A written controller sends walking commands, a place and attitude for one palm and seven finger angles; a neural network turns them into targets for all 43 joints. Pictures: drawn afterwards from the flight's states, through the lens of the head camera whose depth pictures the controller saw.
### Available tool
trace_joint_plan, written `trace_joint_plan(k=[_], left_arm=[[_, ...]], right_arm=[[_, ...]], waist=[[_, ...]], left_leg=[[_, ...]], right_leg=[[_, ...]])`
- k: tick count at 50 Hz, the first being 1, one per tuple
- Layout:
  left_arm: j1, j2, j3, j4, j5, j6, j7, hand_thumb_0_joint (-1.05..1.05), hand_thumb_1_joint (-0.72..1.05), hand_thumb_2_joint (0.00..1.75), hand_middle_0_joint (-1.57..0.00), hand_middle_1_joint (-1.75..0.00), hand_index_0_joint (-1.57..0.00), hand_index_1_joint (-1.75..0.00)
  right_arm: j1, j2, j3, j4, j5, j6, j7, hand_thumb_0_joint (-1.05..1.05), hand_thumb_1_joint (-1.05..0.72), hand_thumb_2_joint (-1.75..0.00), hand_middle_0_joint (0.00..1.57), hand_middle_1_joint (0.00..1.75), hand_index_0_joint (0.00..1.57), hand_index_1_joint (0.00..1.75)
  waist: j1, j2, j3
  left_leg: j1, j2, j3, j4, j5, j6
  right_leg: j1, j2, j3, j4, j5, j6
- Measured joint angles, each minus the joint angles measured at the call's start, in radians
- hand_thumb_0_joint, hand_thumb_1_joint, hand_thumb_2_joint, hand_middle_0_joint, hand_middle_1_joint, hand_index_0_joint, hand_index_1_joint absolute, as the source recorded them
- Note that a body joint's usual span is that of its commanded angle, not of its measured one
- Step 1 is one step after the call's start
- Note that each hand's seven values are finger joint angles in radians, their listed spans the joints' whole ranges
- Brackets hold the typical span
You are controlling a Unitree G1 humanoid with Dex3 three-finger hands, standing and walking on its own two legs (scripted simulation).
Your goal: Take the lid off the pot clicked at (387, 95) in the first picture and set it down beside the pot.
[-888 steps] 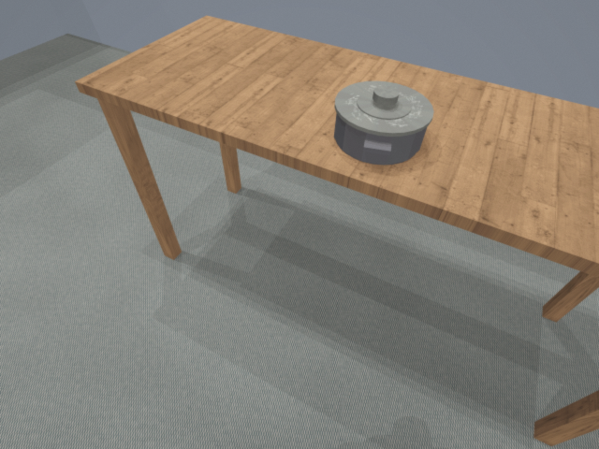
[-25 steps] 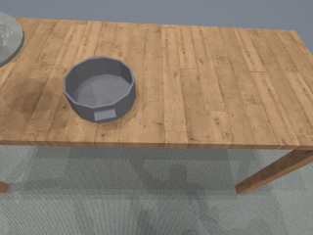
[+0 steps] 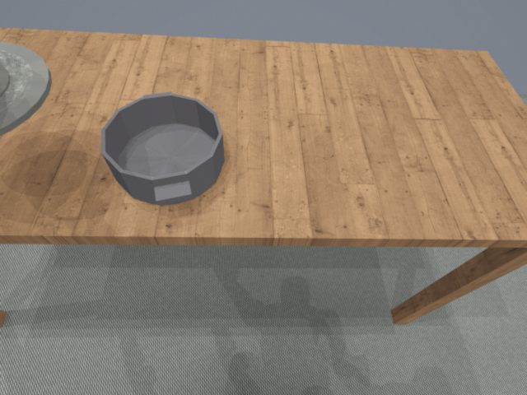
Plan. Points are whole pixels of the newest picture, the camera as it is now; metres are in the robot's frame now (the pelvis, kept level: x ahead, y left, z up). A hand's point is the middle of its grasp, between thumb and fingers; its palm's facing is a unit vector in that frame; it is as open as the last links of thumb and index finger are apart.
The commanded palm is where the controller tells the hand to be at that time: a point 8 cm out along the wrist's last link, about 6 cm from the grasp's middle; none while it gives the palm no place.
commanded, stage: lower the lid onto the table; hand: left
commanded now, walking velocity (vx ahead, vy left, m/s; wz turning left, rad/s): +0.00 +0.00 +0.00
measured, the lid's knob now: out of the picture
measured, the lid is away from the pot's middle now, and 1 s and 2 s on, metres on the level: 0.23 0.23 0.23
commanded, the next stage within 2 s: none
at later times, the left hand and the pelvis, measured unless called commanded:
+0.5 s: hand out of the picture +0.47 +0.35 +0.19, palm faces -0.40 -0.19 -0.90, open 8.1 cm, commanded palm +0.52 +0.35 +0.26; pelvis +0.00 +0.00 +0.00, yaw +0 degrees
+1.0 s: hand out of the picture +0.47 +0.36 +0.15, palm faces -0.43 -0.20 -0.88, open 8.1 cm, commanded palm +0.53 +0.35 +0.23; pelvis +0.00 +0.01 -0.01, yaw -1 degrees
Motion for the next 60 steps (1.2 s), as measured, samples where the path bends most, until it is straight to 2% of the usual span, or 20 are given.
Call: trace_joint_plan(k=[8, 17, 28, 42, 54, 60], left_arm=[[0.023, 0.006, 0.013, 0.024, -0.006, -0.023, 0.013, -0.01, 0.22, 0.72, -0.63, -0.99, -0.59, -0.97], [0.054, 0.011, 0.024, 0.027, -0.012, -0.048, 0.017, -0.01, 0.22, 0.72, -0.63, -0.99, -0.59, -0.97], [0.073, -0.004, 0.005, 0.031, -0.025, -0.064, 0.026, -0.01, 0.22, 0.72, -0.63, -0.99, -0.59, -0.97], [0.100, 0.005, 0.063, 0.045, -0.016, -0.101, 0.049, -0.01, 0.23, 0.72, -0.63, -0.99, -0.59, -0.97], [0.102, -0.021, 0.029, 0.066, -0.016, -0.091, 0.064, -0.01, 0.23, 0.72, -0.63, -0.99, -0.59, -0.97], [0.116, -0.034, 0.029, 0.078, -0.017, -0.098, 0.072, -0.01, 0.23, 0.72, -0.63, -0.99, -0.59, -0.97]], right_arm=[[-0.005, 0.004, 0.007, -0.011, 0.003, 0.001, -0.004, 0.01, -0.90, -0.90, 0.21, 0.30, 0.20, 0.30], [-0.004, 0.004, 0.010, -0.010, 0.007, 0.000, -0.011, 0.01, -0.90, -0.90, 0.21, 0.30, 0.20, 0.30], [0.005, 0.001, 0.004, -0.002, 0.009, 0.003, -0.011, 0.01, -0.90, -0.90, 0.21, 0.30, 0.20, 0.30], [0.010, 0.009, 0.007, -0.014, 0.002, 0.012, -0.007, 0.01, -0.90, -0.90, 0.21, 0.30, 0.20, 0.30], [0.032, 0.015, 0.000, 0.002, -0.001, 0.019, -0.007, 0.01, -0.90, -0.90, 0.21, 0.30, 0.20, 0.30], [0.026, 0.013, 0.004, 0.006, 0.001, 0.016, -0.014, 0.01, -0.90, -0.90, 0.21, 0.30, 0.20, 0.30]], waist=[[-0.010, -0.002, -0.002], [-0.008, -0.003, -0.001], [-0.006, -0.004, -0.009], [-0.022, -0.007, -0.021], [-0.013, 0.001, -0.039], [-0.018, 0.001, -0.042]], left_leg=[[-0.009, 0.006, 0.003, 0.013, -0.005, -0.002], [-0.022, 0.009, 0.005, 0.030, -0.015, -0.001], [-0.047, 0.009, 0.001, 0.053, -0.028, 0.001], [-0.081, 0.012, 0.008, 0.082, -0.044, 0.006], [-0.121, 0.010, 0.001, 0.109, -0.047, 0.008], [-0.135, 0.013, 0.004, 0.125, -0.051, 0.009]], right_leg=[[-0.010, 0.005, 0.004, 0.012, -0.003, 0.000], [-0.022, 0.008, 0.006, 0.025, -0.009, 0.001], [-0.043, 0.007, 0.002, 0.041, -0.020, 0.003], [-0.077, 0.009, 0.010, 0.064, -0.029, 0.008], [-0.114, 0.007, 0.003, 0.089, -0.034, 0.005], [-0.129, 0.010, 0.006, 0.106, -0.037, 0.007]])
